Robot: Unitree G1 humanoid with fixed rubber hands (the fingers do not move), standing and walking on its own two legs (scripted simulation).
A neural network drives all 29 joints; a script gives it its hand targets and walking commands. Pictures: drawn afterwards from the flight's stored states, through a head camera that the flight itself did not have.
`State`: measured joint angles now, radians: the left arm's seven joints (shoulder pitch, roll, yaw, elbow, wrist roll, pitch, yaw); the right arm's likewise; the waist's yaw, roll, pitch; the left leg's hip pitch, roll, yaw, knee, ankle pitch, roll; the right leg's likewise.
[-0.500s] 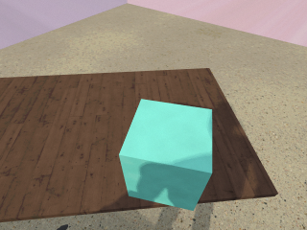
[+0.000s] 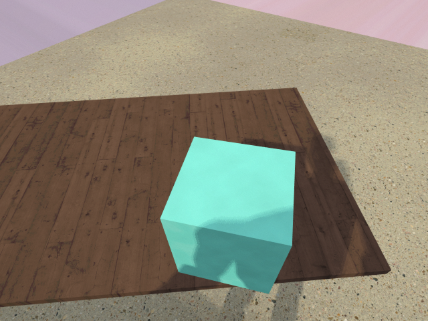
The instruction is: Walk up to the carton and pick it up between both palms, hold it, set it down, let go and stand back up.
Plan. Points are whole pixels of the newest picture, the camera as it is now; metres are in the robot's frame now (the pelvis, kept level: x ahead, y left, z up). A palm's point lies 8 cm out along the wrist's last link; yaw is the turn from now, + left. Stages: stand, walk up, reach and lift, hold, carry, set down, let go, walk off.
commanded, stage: stand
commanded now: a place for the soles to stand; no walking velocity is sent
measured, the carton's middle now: (232, 216) +0.34 -0.02 -0.03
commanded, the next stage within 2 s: reach and lift in 0.10 s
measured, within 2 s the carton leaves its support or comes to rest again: neither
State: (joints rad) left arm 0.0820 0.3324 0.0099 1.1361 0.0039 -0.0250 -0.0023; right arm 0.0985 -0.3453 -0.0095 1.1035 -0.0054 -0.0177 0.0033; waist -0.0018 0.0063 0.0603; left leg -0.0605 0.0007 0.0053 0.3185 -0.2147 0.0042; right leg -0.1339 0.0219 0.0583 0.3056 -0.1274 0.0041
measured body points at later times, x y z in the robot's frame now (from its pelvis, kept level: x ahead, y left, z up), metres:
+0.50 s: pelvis -0.02 -0.01 -0.02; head +0.04 +0.02 +0.42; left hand +0.15 +0.28 -0.12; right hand +0.16 -0.27 -0.11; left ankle -0.02 +0.12 -0.75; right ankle +0.03 -0.12 -0.75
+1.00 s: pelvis -0.01 +0.02 -0.01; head -0.03 +0.03 +0.44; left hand +0.16 +0.28 -0.08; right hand +0.15 -0.21 -0.08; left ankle -0.02 +0.12 -0.75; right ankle +0.03 -0.12 -0.75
